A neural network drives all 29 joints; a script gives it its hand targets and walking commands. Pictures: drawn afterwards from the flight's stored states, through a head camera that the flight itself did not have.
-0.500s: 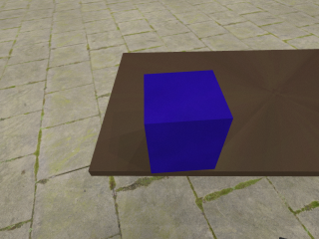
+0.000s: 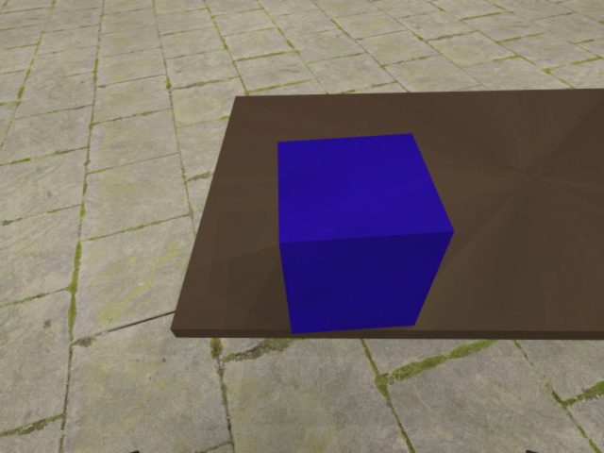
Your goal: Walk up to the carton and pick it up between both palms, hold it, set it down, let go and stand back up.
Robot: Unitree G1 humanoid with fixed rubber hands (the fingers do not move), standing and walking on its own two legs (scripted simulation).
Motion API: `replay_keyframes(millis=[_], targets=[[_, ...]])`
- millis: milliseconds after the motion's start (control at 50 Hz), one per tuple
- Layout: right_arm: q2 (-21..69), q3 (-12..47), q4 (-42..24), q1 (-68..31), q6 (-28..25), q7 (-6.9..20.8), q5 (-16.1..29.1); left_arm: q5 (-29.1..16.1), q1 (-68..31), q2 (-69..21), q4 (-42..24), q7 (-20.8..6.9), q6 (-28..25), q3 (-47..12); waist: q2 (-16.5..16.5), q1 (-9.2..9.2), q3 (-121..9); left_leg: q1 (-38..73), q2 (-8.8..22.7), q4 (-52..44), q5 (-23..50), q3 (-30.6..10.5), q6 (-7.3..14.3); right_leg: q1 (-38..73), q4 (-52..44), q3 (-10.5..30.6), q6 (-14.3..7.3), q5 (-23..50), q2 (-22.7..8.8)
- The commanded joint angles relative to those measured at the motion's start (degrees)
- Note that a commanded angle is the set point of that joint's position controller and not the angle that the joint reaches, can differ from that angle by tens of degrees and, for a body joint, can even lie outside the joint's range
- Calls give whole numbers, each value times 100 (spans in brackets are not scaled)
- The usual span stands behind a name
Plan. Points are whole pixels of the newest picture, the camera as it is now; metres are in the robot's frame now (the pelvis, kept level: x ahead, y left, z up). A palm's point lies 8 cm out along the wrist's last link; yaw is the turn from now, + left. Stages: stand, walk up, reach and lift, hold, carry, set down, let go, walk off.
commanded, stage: walk up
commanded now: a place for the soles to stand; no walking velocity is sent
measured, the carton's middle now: (349, 238) +0.42 -0.04 +0.01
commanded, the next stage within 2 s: reach and lift in 0.96 s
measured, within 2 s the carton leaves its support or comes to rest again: neither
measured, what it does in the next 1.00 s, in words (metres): stands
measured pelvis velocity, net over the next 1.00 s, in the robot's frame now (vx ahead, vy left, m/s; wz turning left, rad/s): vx -0.01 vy -0.01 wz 0.03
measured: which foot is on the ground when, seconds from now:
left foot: down 0.00-1.00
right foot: down 0.00-1.00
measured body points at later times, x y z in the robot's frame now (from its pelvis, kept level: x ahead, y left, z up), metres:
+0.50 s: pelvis -0.01 -0.01 +0.00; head -0.01 -0.01 +0.45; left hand +0.07 +0.30 -0.12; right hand +0.07 -0.31 -0.13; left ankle -0.03 +0.08 -0.75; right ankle +0.00 -0.14 -0.75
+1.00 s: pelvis -0.01 -0.01 +0.00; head -0.01 -0.01 +0.45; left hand +0.05 +0.29 -0.13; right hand +0.08 -0.31 -0.13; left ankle -0.03 +0.08 -0.75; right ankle +0.00 -0.14 -0.75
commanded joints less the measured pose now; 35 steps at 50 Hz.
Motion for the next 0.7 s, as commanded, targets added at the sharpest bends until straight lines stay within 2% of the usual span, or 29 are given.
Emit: replay_keyframes(millis=[0, 20, 40, 60, 80, 100, 140, 160, 220, 240, 260, 300, 340, 360, 380, 400, 420, 440, 460, 480, 500, 540, 560, 580, 600, 620, 640, 660, 680], targets=[[-1205, -200, -423, -162, -134, -69, 4, 19, -232, 1267, -412, 85, -128, 247, 10, 27, -196, -360, 960, -306, 1786, -794, -198, 296, -49, 571, -405, 1403, -546], [-1312, -223, -357, -180, -139, -76, 38, 16, -282, 1236, -384, 81, -108, 263, -145, 18, -270, -191, 968, -313, 1993, -848, -236, 250, -3, 425, -394, 1554, -479], [-1348, -262, -372, -45, -145, -99, 24, 6, -226, 1176, -456, 65, -80, 250, 54, -78, -454, -31, 1000, -222, 2140, -648, -210, 268, 36, 332, -372, 1532, -473], [-1283, -230, -378, -4, -144, -102, 30, -30, -218, 1166, -460, 66, -85, 229, 145, -56, -386, -132, 1007, -240, 2464, -810, -283, 253, 101, 448, -366, 1565, -470], [-1280, -227, -368, -63, -153, -105, 8, 0, -270, 1075, -465, 76, -87, 211, 136, -29, -362, -206, 962, -315, 2543, -794, -261, 281, 113, 331, -355, 1485, -411], [-1340, -255, -380, -123, -154, -84, 20, 28, -303, 1137, -407, 80, -73, 212, 101, -13, -370, -72, 962, -292, 2189, -798, -193, 322, 27, 287, -361, 1360, -399], [-1293, -297, -375, -125, -116, -76, 5, 12, -236, 1200, -444, 88, -77, 233, -60, -21, -330, -165, 949, -286, 2006, -732, -146, 348, 7, 306, -334, 1425, -452], [-1285, -287, -388, -94, -117, -78, 29, 42, -270, 1186, -450, 96, -87, 269, 117, -68, -535, -19, 975, -316, 1965, -708, -136, 411, 9, 338, -358, 1298, -484], [-1268, -234, -420, -179, -119, -82, 30, 50, -188, 1184, -452, 70, -114, 266, 156, 21, -546, -290, 864, -157, 1581, -703, -63, 549, -101, 388, -439, 1141, -515], [-1263, -258, -424, -155, -89, -69, -2, 64, -294, 1225, -414, 82, -106, 258, 149, -12, -526, -342, 816, -263, 1384, -639, -135, 575, -55, 456, -444, 1215, -557], [-1294, -271, -414, -200, -88, -59, 0, 78, -217, 1247, -469, 72, -109, 301, 45, 0, -506, -314, 846, -224, 1308, -683, -75, 490, -26, 453, -415, 1156, -551], [-1219, -221, -429, -108, -109, -72, -5, 39, -291, 1240, -475, 77, -79, 272, -125, 4, -265, -382, 892, -401, 1409, -822, -220, 310, 38, 426, -402, 1071, -492], [-1212, -212, -387, -134, -102, -71, -3, 36, -284, 1219, -436, 65, -76, 257, 68, 10, -210, -362, 885, -417, 1409, -820, -215, 282, -75, 471, -362, 988, -514], [-1220, -201, -427, -163, -120, -74, 0, 9, -228, 1134, -453, 44, -80, 251, 56, 48, -333, -296, 855, -345, 1272, -876, -114, 303, -94, 468, -313, 839, -422], [-1256, -256, -451, -206, -117, -54, -15, 41, -309, 1188, -406, 60, -89, 279, 0, 16, -139, -428, 863, -403, 1007, -917, -98, 280, -143, 437, -360, 821, -462], [-1272, -218, -420, -166, -132, -83, -1, 58, -299, 1197, -481, 60, -93, 277, -366, 52, -56, -502, 896, -370, 961, -915, -41, 212, -213, 496, -371, 815, -452], [-1255, -221, -411, -135, -131, -54, -7, 23, -268, 1192, -368, 56, -114, 303, -159, 32, -226, -384, 872, -439, 701, -877, -71, 196, -212, 510, -368, 659, -513], [-1336, -271, -379, -136, -127, -56, -38, 73, -136, 1163, -401, 55, -106, 288, -131, 28, -119, -370, 837, -383, 757, -883, -67, 196, -269, 516, -400, 687, -489], [-1252, -212, -435, -145, -123, -60, 1, 23, -210, 1192, -477, 40, -118, 310, -78, 72, -122, -478, 828, -425, 457, -831, -82, 158, -318, 615, -436, 585, -559], [-1303, -206, -416, -147, -139, -37, -8, 17, -166, 1197, -408, 46, -111, 290, 133, 35, -103, -429, 779, -460, 366, -928, -60, 103, -373, 600, -367, 349, -509], [-1308, -249, -352, -87, -122, -48, -35, 57, -244, 1234, -371, 39, -122, 300, -63, 28, 31, -541, 840, -464, 433, -963, -52, 116, -400, 552, -392, 405, -521], [-1245, -248, -295, 21, -114, -42, -18, 4, -256, 1139, -457, 40, -145, 281, -31, -31, -152, -452, 833, -440, 513, -874, -41, 159, -414, 663, -413, 444, -575], [-1248, -223, -306, 71, -131, -53, -8, 33, -188, 1162, -442, 50, -165, 316, -247, 17, -167, -561, 837, -439, 537, -975, -30, 314, -411, 591, -423, 311, -520], [-1254, -234, -321, -71, -132, -47, -16, 43, -128, 1140, -436, 34, -164, 294, 82, 58, -161, -458, 817, -381, 639, -824, -83, 277, -433, 652, -439, 630, -587], [-1110, -203, -374, -86, -144, -38, 0, 69, -205, 1205, -450, 34, -168, 348, -174, 20, -76, -576, 799, -344, 714, -943, -51, 361, -391, 594, -442, 818, -566], [-1206, -243, -330, -51, -141, -67, -20, 71, -124, 1239, -387, 44, -178, 318, -242, 39, -402, -440, 878, -311, 1023, -889, -69, 557, -317, 637, -467, 986, -623], [-1232, -223, -396, -123, -153, -36, 4, 27, -47, 1196, -425, 38, -163, 333, -101, 104, -500, -260, 827, -228, 981, -886, -71, 477, -370, 639, -451, 1087, -591], [-1170, -228, -418, -65, -141, -46, -6, 70, -65, 1184, -383, 51, -176, 353, -173, 10, -411, -417, 809, -228, 1015, -810, -97, 580, -333, 655, -484, 1045, -649], [-1177, -192, -339, -35, -145, -43, 14, 56, -102, 1287, -383, 41, -170, 396, -39, 45, -482, -308, 777, -181, 985, -817, -96, 470, -385, 641, -466, 965, -663]])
